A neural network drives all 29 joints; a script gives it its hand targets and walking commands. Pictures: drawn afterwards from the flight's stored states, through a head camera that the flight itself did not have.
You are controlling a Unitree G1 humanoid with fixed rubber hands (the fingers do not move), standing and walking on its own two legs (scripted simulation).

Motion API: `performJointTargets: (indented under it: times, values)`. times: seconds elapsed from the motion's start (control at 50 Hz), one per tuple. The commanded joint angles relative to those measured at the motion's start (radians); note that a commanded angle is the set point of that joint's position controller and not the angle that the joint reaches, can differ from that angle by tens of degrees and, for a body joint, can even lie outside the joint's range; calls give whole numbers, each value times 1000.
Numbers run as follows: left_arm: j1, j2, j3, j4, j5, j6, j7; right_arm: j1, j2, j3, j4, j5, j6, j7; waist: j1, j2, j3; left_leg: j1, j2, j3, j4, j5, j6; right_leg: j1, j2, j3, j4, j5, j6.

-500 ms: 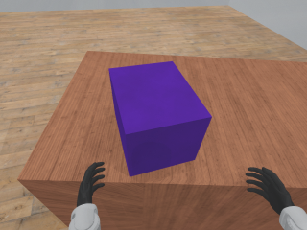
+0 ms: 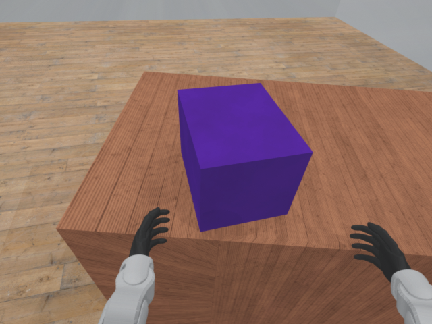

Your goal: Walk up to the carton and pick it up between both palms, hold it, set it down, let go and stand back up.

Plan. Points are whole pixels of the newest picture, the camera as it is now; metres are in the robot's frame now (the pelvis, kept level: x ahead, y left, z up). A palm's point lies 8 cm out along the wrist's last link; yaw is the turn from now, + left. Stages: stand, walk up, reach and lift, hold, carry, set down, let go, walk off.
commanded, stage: let go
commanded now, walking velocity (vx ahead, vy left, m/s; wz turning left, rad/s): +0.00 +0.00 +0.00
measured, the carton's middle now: (232, 152) +0.48 -0.01 +0.06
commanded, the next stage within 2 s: stand in 0.54 s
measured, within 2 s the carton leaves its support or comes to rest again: neither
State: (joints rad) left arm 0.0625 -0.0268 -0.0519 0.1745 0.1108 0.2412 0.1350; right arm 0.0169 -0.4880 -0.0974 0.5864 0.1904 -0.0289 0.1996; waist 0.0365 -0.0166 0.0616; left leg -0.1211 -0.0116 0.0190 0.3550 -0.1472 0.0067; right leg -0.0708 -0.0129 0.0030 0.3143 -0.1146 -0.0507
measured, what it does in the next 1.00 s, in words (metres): steps on the spot: left foot, then right foot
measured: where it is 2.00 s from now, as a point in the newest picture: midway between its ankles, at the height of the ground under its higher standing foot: outside the picture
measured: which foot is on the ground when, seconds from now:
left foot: down 0.00-0.50, up 0.52-0.60, down 0.62-0.84, up 0.86-1.00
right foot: down 0.00-0.60, up 0.62-0.82, down 0.84-1.00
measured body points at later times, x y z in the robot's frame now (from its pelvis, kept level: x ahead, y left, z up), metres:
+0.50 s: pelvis -0.04 -0.01 -0.01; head -0.06 -0.03 +0.44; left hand +0.25 +0.16 +0.02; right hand +0.14 -0.26 -0.09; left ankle +0.03 +0.08 -0.75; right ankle +0.03 -0.14 -0.75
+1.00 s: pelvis -0.05 -0.07 -0.01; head -0.02 -0.08 +0.44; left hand +0.20 +0.16 -0.05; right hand +0.07 -0.31 -0.12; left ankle -0.04 +0.07 -0.73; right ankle -0.14 -0.16 -0.75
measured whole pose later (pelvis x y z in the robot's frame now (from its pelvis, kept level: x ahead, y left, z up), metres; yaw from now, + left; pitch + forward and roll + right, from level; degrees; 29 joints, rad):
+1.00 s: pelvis -0.05 -0.07 -0.01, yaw +0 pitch +4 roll +1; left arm 0.02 0.25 0.02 0.57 0.03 -0.06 0.01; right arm 0.26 -0.21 -0.04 0.62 -0.06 0.00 0.04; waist -0.02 0.00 -0.01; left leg -0.40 -0.02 -0.06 0.68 -0.34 0.00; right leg -0.14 0.04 0.01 0.43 -0.35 -0.05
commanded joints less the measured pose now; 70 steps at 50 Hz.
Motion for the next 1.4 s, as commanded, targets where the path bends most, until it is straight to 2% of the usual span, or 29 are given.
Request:
performJointTargets:
  times: [0.0, 0.04, 0.08, 0.12, 0.14, 0.18, 0.24, 0.26, 0.34, 0.36, 0.4, 0.46, 0.5, 0.54, 0.58, 0.6, 0.64, 0.74, 0.78, 0.84, 0.9, 0.94, 1.02, 1.06, 1.1, 1.14, 1.2, 1.34, 1.38]
  values:
    - [-39, 112, 101, 208, 7, 108, -41, -6, 41, 108, 14, -24, 78, 1, 30, -98, 165, -196, -21, 54, -79, -339, -14, 31, -16, 63, -150, -360, -34]
    - [-32, 122, 125, 385, 48, 181, -128, 123, 145, 165, 47, -79, 174, -38, -22, -315, 249, 95, -56, 74, 127, -345, 24, -265, -128, 169, -300, -642, -55]
    - [-81, 102, 97, 226, 25, 191, -129, 63, 40, 113, -80, -94, 176, -53, -16, -141, 213, 206, -18, 17, 102, -217, -21, -429, -52, 54, -219, -472, -62]
    - [-49, 68, -4, 31, 1, 141, -13, -20, -145, 11, -75, -60, 107, 15, 8, 246, 155, -72, 128, -166, -175, -355, -91, -207, 95, -108, 97, -121, -45]
    - [93, 32, 12, 180, 35, 127, -3, 71, -116, 31, 35, -53, 79, 24, 16, 267, 165, -152, 151, -171, -227, -295, -95, 40, 83, -107, 105, 39, -18]
    - [33, 122, 81, 198, 16, 100, -45, -8, -36, 86, -45, -19, 53, -8, 71, 94, 102, -180, 69, -57, -160, -232, -52, 174, 64, -63, 11, -2, -10]
    - [-223, 248, 218, 502, 84, 198, -208, 72, 172, 163, 74, -105, 233, -96, -37, -464, 419, 102, -97, 77, 248, -436, 53, -319, -214, 291, -403, -991, -57]
    - [-120, 164, 136, 328, 80, 205, -227, 165, 203, 234, -69, -86, 238, -114, -28, -422, 247, 399, -79, 49, 329, -154, 16, -442, -209, 241, -411, -791, -76]
    - [-105, 153, 26, 263, 16, 175, -116, -14, -67, -38, -24, -178, 159, -100, -109, 327, 229, -132, 140, -192, -211, -439, -91, -103, 87, -81, 143, -85, 15]
    - [2, 141, 59, 318, 23, 151, -97, 23, -74, -37, -26, -174, 105, -91, -83, 328, 164, -99, 171, -207, -205, -256, -104, 38, 95, -62, 114, 14, 28]
    - [132, 167, 112, 388, 15, 107, -130, 99, 12, 87, -36, -130, 22, -115, 34, 83, 59, 51, 93, -116, -36, 261, -83, 147, 73, -4, -12, 127, -2]
    - [-225, 273, 146, 380, -18, 145, -199, -76, 125, 104, -203, -177, 76, -142, -7, -344, 93, 103, -78, 75, 181, -269, -1, -190, -94, 110, -252, -729, -8]
    - [-294, 289, 114, 397, -31, 205, -218, -138, 136, 101, -347, -210, 138, -157, -36, -471, 31, 473, -86, 29, 333, -227, 7, -515, -131, 116, -340, -801, -39]
    - [-206, 490, 176, 389, -120, -52, -177, 214, 133, 81, -72, -247, 81, -173, -105, -308, 190, -42, 23, -105, 192, -348, 26, -527, -61, -40, -41, -605, 82]
    - [-158, 416, 165, 427, -117, -177, -175, 251, -11, 24, -6, -276, 37, -199, -75, 175, 251, -431, 250, -458, -224, -487, 177, -259, 75, -5, 670, -337, 105]
    - [-38, 291, 131, 450, -115, -194, -175, 218, 30, 33, -48, -257, 29, -217, 1, 120, 177, -495, 337, -560, -304, -527, 213, -195, 80, 128, 811, -271, 80]
    - [7, 288, 113, 457, -80, -235, -173, 75, 44, 22, -106, -260, 0, -224, 68, 41, -35, -464, 295, -423, -223, -366, 209, -121, 35, 117, 895, -294, 63]
    - [-124, 287, 88, 389, -95, -258, -166, 120, 161, 37, -77, -237, 14, -176, -18, 109, -32, -190, 136, -295, -81, -291, 94, -275, 33, -25, 275, -396, 52]
    - [-56, 302, 87, 410, -95, -265, -139, 259, 137, 31, -40, -247, 33, -169, -50, 90, -54, -121, 86, -289, 62, -231, 66, -122, -7, 38, -110, -147, 61]
    - [11, 412, 94, 401, -72, -258, -124, 388, 210, 36, -14, -265, 37, -171, -99, -215, -11, -435, -46, -93, 375, -382, 6, -23, -290, 417, -99, -73, -13]
    - [-39, 292, 71, 387, -94, -290, -140, 214, 232, 48, -55, -255, 8, -161, -58, -131, 17, -330, 8, -85, 329, -192, -5, -119, -144, 174, 54, 441, -22]
    - [-17, 367, 78, 408, -78, -282, -126, 207, 208, 32, -63, -242, 8, -156, -54, -224, -83, -397, -23, -58, 349, -192, -1, 90, -136, 66, 135, 785, -33]
    - [43, 365, 95, 438, -91, -267, -134, 202, 190, 39, -60, -240, 15, -176, -11, -237, -134, -304, -19, 8, 296, -230, -11, 96, -121, 99, 189, 978, -46]
    - [14, 366, 91, 441, -97, -270, -133, 260, 170, 33, -37, -225, 18, -189, -48, -159, -161, -181, -2, 7, 206, -96, 0, 16, -103, 89, 221, 869, -50]
    - [45, 390, 107, 456, -108, -277, -129, 277, 141, 29, -38, -231, 1, -206, -61, 0, -274, 43, 76, -69, 224, 462, 45, -93, -39, 56, 296, 571, 0]
    - [48, 333, 93, 471, -113, -276, -140, 323, 149, 32, -23, -241, -1, -217, -100, 173, -343, 262, 306, -260, 249, 1058, 233, -337, 84, 21, 505, -284, 51]
    - [86, 313, 82, 493, -102, -246, -144, 240, 158, 41, -30, -240, 11, -229, -66, 304, -258, 123, 308, -259, 135, 734, 244, -353, 10, 45, 532, -515, 60]
    - [211, 299, 85, 582, -95, -239, -141, 279, 120, 31, -5, -233, 45, -229, -17, 188, -219, -33, 153, -143, 219, 475, 114, -93, 24, -24, 95, -69, 78]
    - [137, 379, 98, 562, -61, -244, -122, 307, 141, 34, -27, -219, 35, -236, -58, -93, -211, -129, 83, -104, 341, 196, 49, -60, -135, 167, 65, 151, 29]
